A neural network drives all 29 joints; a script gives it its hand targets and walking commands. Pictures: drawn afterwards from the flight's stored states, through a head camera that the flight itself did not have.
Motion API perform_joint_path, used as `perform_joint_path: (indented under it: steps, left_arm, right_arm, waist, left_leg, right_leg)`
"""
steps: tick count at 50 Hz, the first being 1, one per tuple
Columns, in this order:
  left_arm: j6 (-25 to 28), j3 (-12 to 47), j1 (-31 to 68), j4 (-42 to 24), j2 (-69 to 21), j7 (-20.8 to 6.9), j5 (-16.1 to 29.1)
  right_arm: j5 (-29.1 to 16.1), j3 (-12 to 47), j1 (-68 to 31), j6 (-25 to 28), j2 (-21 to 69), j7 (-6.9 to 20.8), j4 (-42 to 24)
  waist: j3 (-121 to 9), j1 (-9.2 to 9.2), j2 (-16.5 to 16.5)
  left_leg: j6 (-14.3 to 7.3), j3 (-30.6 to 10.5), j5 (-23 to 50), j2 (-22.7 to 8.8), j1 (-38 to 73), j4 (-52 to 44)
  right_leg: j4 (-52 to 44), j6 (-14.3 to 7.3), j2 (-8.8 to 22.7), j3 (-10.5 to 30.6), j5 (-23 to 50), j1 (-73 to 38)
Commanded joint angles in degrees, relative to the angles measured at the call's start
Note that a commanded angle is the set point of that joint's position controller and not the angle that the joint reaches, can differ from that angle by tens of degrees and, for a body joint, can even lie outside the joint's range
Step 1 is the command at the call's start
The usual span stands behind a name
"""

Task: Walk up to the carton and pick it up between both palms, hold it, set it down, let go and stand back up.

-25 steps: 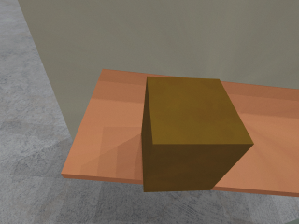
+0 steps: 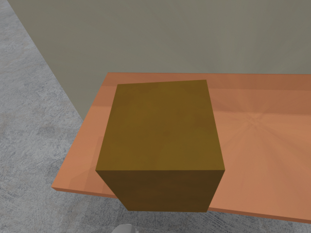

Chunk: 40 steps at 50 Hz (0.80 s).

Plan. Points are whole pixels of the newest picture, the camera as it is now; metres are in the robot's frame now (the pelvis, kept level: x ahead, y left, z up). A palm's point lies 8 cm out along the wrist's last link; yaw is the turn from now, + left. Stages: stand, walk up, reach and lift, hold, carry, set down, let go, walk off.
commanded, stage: walk up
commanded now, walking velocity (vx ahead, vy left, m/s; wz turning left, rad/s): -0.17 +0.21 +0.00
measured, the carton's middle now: (163, 151) +0.31 -0.02 +0.07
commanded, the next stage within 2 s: none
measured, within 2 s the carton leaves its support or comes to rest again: neither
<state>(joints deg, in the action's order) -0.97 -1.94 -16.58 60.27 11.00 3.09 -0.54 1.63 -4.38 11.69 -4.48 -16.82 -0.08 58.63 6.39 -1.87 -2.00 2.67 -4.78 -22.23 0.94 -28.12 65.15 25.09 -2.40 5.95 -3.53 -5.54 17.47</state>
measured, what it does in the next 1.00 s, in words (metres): steps on the spot: left foot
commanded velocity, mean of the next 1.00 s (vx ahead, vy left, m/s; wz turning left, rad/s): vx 0.05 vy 0.02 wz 0.00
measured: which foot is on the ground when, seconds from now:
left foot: up 0.00-0.32, down 0.34-1.00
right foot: down 0.00-0.36, up 0.38-1.00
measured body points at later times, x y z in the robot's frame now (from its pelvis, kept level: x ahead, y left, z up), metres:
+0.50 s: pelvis -0.07 +0.10 +0.01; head -0.07 +0.15 +0.46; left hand -0.06 +0.35 -0.16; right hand -0.12 -0.16 -0.11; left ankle -0.11 +0.17 -0.75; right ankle -0.01 -0.08 -0.67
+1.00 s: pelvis +0.00 +0.07 +0.00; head +0.02 +0.09 +0.44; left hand +0.09 +0.30 -0.17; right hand -0.14 -0.12 -0.14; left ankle -0.11 +0.17 -0.75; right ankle +0.09 -0.08 -0.71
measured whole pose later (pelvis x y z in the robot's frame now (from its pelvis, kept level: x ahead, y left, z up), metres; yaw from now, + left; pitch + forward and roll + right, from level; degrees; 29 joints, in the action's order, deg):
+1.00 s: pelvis +0.00 +0.07 +0.00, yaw +0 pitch +0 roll -1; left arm -1.4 -2.0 -6.7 60.6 11.4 -0.2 -0.4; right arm 1.1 1.4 30.1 3.7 -5.1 -2.0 67.4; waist 2.7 3.1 2.1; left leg -0.9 3.4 -19.5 -1.5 0.6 18.6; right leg 41.7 2.3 3.7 -3.6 -10.3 28.8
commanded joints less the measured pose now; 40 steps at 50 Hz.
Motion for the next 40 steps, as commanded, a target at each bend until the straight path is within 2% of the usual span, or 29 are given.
perform_joint_path:
  steps: [1, 4, 8, 9, 12, 13, 14, 15, 16, 17, 18, 19, 20, 21, 22, 23, 24, 25, 26, 28, 29, 31, 32, 34, 35, 36, 37, 38, 40]
  left_arm:
    - [-0.27, -2.63, 1.12, -4.55, 12.43, 0.44, -0.80]
    - [-0.19, -2.72, 1.46, -5.48, 12.83, -0.09, -0.80]
    - [-0.74, -3.28, 2.10, -6.29, 13.33, -0.55, -1.27]
    - [-1.01, -3.68, 2.19, -6.54, 14.25, -0.45, -1.54]
    - [-1.86, -4.71, 1.30, -6.89, 16.08, -0.18, -1.73]
    - [-2.04, -4.88, 1.27, -6.98, 15.89, -0.14, -1.47]
    - [-2.12, -4.77, -0.06, -6.95, 14.51, -0.22, -1.02]
    - [-2.20, -4.25, -2.99, -6.38, 11.82, -0.60, -0.51]
    - [-2.50, -2.62, -6.06, -6.08, 6.83, -1.24, 0.23]
    - [-3.44, -2.21, -4.71, -6.03, 5.56, -1.25, 0.15]
    - [-4.44, -3.28, -2.14, -6.78, 7.81, -1.41, -0.11]
    - [-4.38, -3.19, 1.43, -7.58, 7.75, -2.03, -0.09]
    - [-3.88, -3.27, 2.49, -7.22, 7.92, -2.82, 0.67]
    - [-3.66, -3.40, -1.49, -4.23, 7.54, -3.59, 0.91]
    - [-3.10, -2.97, -6.14, -1.88, 6.28, -3.75, 0.62]
    - [-2.64, -2.56, -9.61, 0.16, 5.30, -3.53, 0.39]
    - [-2.39, -2.23, -10.92, 1.81, 4.78, -3.14, 0.50]
    - [-2.24, -2.04, -9.31, 2.01, 4.87, -2.84, 0.30]
    - [-2.17, -1.85, -5.23, 1.05, 4.82, -2.72, 0.21]
    - [-1.88, -1.37, 1.16, -0.98, 4.68, -2.64, -0.54]
    - [-1.62, -2.50, 2.55, -1.65, 7.10, -2.96, -0.62]
    - [-1.02, -2.29, 3.61, -1.16, 7.03, -3.20, -0.77]
    - [-0.54, -2.14, 3.98, -0.55, 6.49, -3.23, -0.80]
    - [-0.28, -2.27, 3.67, 1.28, 6.06, -3.25, -1.07]
    - [-0.16, -1.89, 3.29, 1.61, 4.37, -3.38, -0.95]
    - [-0.40, -1.83, 1.59, 2.26, 4.43, -3.49, -1.00]
    - [-0.39, -1.32, 0.83, 2.61, 2.17, -3.54, -0.59]
    - [-0.77, -1.25, -0.08, 2.75, 2.81, -3.62, -0.74]
    - [-0.92, -0.97, 1.57, 2.25, 1.68, -3.71, -0.43]
  right_arm:
    - [0.19, -0.34, 6.27, -1.52, -2.14, 2.18, -2.89]
    - [0.43, -0.24, 4.85, -1.15, -2.81, 2.24, -3.98]
    - [0.14, 0.37, 6.90, -0.75, -2.74, 1.71, -3.81]
    - [-0.06, 0.50, 7.57, -0.88, -2.68, 1.64, -3.82]
    - [-0.78, 0.76, 11.96, -0.85, -3.16, 1.39, -2.74]
    - [-0.92, 0.78, 15.10, -0.59, -2.87, 1.14, -1.53]
    - [-0.85, 0.88, 17.68, -0.09, -2.33, 0.85, -0.19]
    - [-0.60, 1.18, 17.08, 0.63, -2.35, 0.54, -0.04]
    - [-0.43, 1.66, 14.61, 1.56, -3.10, 0.45, -1.25]
    - [-0.29, 2.04, 12.57, 2.29, -4.23, 0.53, -2.22]
    - [-0.15, 2.04, 10.51, 2.69, -6.01, 0.40, -2.67]
    - [-0.17, 2.25, 8.10, 3.32, -5.11, 0.50, -1.98]
    - [-0.58, 3.43, 4.31, 3.77, -1.80, 0.19, -1.95]
    - [-0.26, 3.82, 1.06, 4.62, -0.15, -0.29, -2.65]
    - [-0.56, 3.26, -1.82, 5.22, -1.39, -0.77, -3.37]
    - [-1.13, 3.02, -0.69, 5.97, -2.49, -1.05, -3.51]
    - [-1.68, 3.01, 2.85, 6.61, -2.96, -1.11, -2.69]
    - [-2.02, 3.61, 8.54, 7.00, -1.38, -0.95, -1.18]
    - [-1.92, 4.20, 13.24, 7.21, 0.15, -0.85, 0.47]
    - [-1.95, 5.32, 17.59, 7.07, 3.16, -1.50, 3.22]
    - [-0.99, 3.53, 22.28, 7.17, -1.48, -1.58, 3.75]
    - [-1.31, 3.13, 21.52, 7.13, -2.81, -2.38, 3.90]
    - [-1.21, 3.29, 21.66, 7.49, -1.58, -2.40, 4.13]
    - [-0.83, 3.64, 24.11, 8.17, 0.43, -2.57, 5.42]
    - [-0.95, 3.82, 24.82, 8.43, 1.59, -2.56, 6.16]
    - [-0.73, 3.71, 26.11, 8.56, 0.84, -2.97, 6.25]
    - [-0.96, 3.64, 25.25, 8.77, 1.28, -2.70, 6.96]
    - [-0.66, 3.38, 25.66, 8.80, 0.12, -2.96, 6.49]
    - [-0.34, 3.66, 23.77, 8.97, 1.88, -2.33, 6.94]
  waist:
    - [-4.39, 2.39, 16.19]
    - [-6.62, 2.03, 17.10]
    - [-8.60, 1.64, 20.29]
    - [-8.48, 1.36, 21.32]
    - [-8.52, 0.93, 20.11]
    - [-8.32, 1.85, 17.68]
    - [-7.63, 2.21, 11.67]
    - [-5.16, 1.37, 0.37]
    - [-3.31, 1.13, -15.82]
    - [0.96, 2.11, -18.20]
    - [4.27, 1.83, -17.63]
    - [7.34, 1.86, -19.00]
    - [9.86, 0.03, -14.83]
    - [8.59, -1.92, -8.12]
    - [5.22, -5.21, -5.81]
    - [0.97, -5.40, -5.04]
    - [-3.38, -4.16, -5.01]
    - [-7.00, -1.49, -4.54]
    - [-7.89, 1.14, -6.15]
    - [-4.98, 4.08, -9.40]
    - [-7.04, 7.20, -11.04]
    - [-4.14, 7.05, -9.99]
    - [-2.55, 7.18, -8.14]
    - [-0.38, 7.43, -2.96]
    - [-0.61, 6.65, -3.50]
    - [-0.55, 6.41, -0.08]
    - [-1.77, 5.12, -3.89]
    - [-1.21, 5.06, -1.64]
    - [-1.12, 4.14, -6.82]
  left_leg:
    - [1.66, -0.91, 5.04, 1.40, -1.91, 7.61]
    - [2.31, 0.64, 5.10, 1.30, -1.75, 3.51]
    - [1.93, 6.13, -1.31, 0.74, 6.49, -11.84]
    - [1.37, 6.36, -3.63, -0.03, 8.28, -16.48]
    - [-1.18, 7.24, -6.81, -1.94, 15.03, -30.63]
    - [-2.64, 7.29, -3.33, -2.15, 19.73, -38.41]
    - [-3.73, 5.81, -0.22, -2.14, 23.80, -45.75]
    - [-4.50, 1.08, 1.91, -4.64, 23.08, -52.32]
    - [-5.80, -13.27, -11.82, -15.55, 20.93, -58.18]
    - [-5.58, -19.47, -27.21, -21.82, 11.43, -63.51]
    - [-6.26, -19.01, -31.99, -22.33, 1.40, -68.14]
    - [-6.45, -19.19, -34.12, -21.27, -4.89, -69.91]
    - [-3.22, -11.21, -21.55, -15.18, -4.73, -68.00]
    - [-0.44, -5.14, -7.50, -12.05, 1.00, -64.10]
    - [1.24, 0.83, 6.95, -9.67, 9.78, -59.63]
    - [2.36, 3.79, 16.88, -9.38, 17.82, -56.43]
    - [2.94, 5.01, 20.29, -9.29, 23.34, -54.61]
    - [3.26, 3.68, 16.33, -9.17, 25.24, -54.55]
    - [2.22, 0.22, 11.57, -10.43, 24.82, -54.75]
    - [0.12, -3.20, 17.65, -12.57, 26.48, -53.25]
    - [-1.49, -9.81, -2.41, -17.15, 37.08, -56.75]
    - [-2.91, -11.48, -3.51, -20.41, 42.20, -57.52]
    - [-3.36, -11.51, 3.24, -20.73, 42.50, -56.64]
    - [-2.56, -10.32, 23.98, -21.43, 40.84, -53.39]
    - [-2.85, -8.44, 28.64, -20.35, 39.58, -52.41]
    - [-2.36, -8.56, 37.75, -21.44, 39.98, -50.35]
    - [-3.14, -5.67, 35.59, -19.48, 37.79, -50.36]
    - [-3.12, -6.14, 41.31, -20.88, 37.04, -49.15]
    - [-4.48, -3.19, 32.77, -18.22, 31.82, -50.60]
  right_leg:
    - [-13.34, -1.19, 12.08, 12.55, -16.32, 2.69]
    - [-14.03, -0.92, 10.66, 11.52, -18.77, 0.33]
    - [-16.02, -0.98, 9.55, 9.86, -20.16, 1.05]
    - [-16.64, -1.39, 10.56, 10.58, -19.43, 0.69]
    - [-18.19, -1.92, 13.40, 13.22, -16.71, -0.16]
    - [-17.07, -0.82, 12.79, 12.63, -16.51, 1.33]
    - [-12.82, 0.59, 10.26, 11.10, -17.26, 3.82]
    - [-3.42, 1.95, 5.94, 7.28, -19.64, 6.93]
    - [8.98, 2.72, -1.86, 0.70, -25.94, 15.77]
    - [16.15, 3.21, -5.40, 1.54, -25.15, 18.07]
    - [22.14, 2.93, -6.56, 5.54, -19.78, 16.08]
    - [26.10, 2.09, -5.66, 8.14, -16.69, 13.97]
    - [27.02, 1.27, -6.05, 9.90, -12.84, 11.43]
    - [27.30, 1.21, -6.98, 9.97, -9.24, 10.42]
    - [27.86, 1.31, -8.12, 8.89, -8.55, 12.66]
    - [28.92, 1.59, -8.88, 7.09, -7.92, 14.31]
    - [29.67, 2.19, -9.07, 5.83, -7.33, 13.95]
    - [29.20, 2.50, -8.58, 5.65, -7.11, 11.36]
    - [27.40, 3.02, -7.46, 5.23, -6.60, 9.98]
    - [23.11, 4.13, -5.04, 5.52, -7.91, 11.57]
    - [28.74, 5.34, -5.38, 2.28, -10.13, 21.56]
    - [27.33, 6.31, -2.75, 4.22, -9.01, 27.95]
    - [26.59, 6.42, -1.93, 4.49, -9.20, 28.41]
    - [28.10, 6.70, -2.29, 3.00, -10.58, 27.20]
    - [28.13, 6.47, -2.12, 2.45, -11.24, 25.52]
    - [29.95, 6.84, -2.78, 2.07, -11.67, 25.34]
    - [29.03, 6.42, -2.38, 1.87, -11.83, 23.22]
    - [30.92, 6.68, -2.85, 1.58, -11.47, 23.12]
    - [29.25, 6.39, -2.23, 1.23, -10.17, 20.32]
